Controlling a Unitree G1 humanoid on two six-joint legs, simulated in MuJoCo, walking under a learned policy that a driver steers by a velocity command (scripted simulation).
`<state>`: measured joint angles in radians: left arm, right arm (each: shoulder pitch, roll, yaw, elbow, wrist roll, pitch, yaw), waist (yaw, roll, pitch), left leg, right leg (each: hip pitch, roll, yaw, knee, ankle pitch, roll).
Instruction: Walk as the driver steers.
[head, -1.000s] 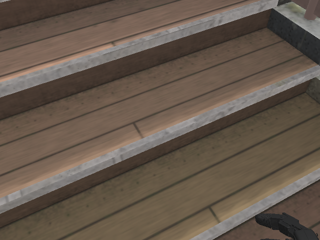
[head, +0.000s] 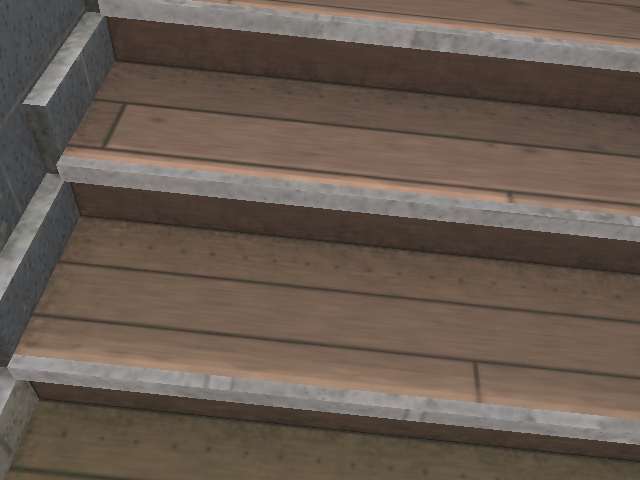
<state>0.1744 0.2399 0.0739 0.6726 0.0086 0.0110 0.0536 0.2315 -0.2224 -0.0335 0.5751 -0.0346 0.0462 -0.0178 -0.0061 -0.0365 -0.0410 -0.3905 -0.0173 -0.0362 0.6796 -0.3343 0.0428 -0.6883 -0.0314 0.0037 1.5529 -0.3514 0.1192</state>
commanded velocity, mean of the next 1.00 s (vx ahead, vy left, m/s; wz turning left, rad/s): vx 0.22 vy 0.00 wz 0.10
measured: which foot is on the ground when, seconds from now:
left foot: down 0.00-1.00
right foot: up 0.00-0.22, down 0.24-0.62, up 0.64-0.96, down 0.98-1.00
